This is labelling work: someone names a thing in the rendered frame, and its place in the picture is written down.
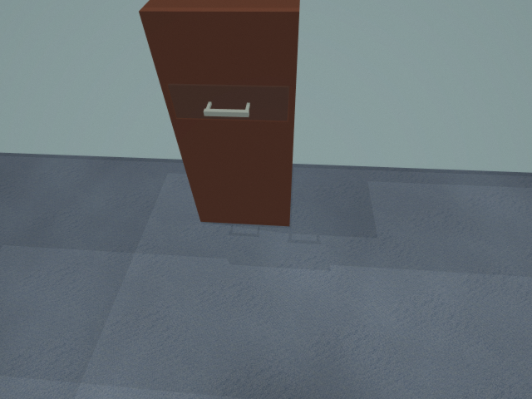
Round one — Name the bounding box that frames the cabinet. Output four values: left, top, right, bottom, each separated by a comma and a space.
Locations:
139, 0, 300, 226

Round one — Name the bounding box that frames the handle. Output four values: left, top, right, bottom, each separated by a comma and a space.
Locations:
204, 101, 250, 117

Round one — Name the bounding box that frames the drawer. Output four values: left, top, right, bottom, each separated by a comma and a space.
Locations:
168, 84, 289, 121

